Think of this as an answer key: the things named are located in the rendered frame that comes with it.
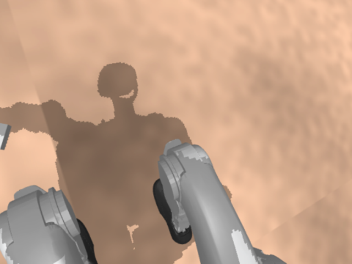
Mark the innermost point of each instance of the right robot hand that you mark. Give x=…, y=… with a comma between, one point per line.
x=267, y=259

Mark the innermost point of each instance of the small box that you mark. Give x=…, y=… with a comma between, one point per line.
x=4, y=133

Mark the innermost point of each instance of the right robot foot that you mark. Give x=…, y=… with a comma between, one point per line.
x=165, y=211

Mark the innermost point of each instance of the left robot foot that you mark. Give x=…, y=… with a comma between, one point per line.
x=89, y=246

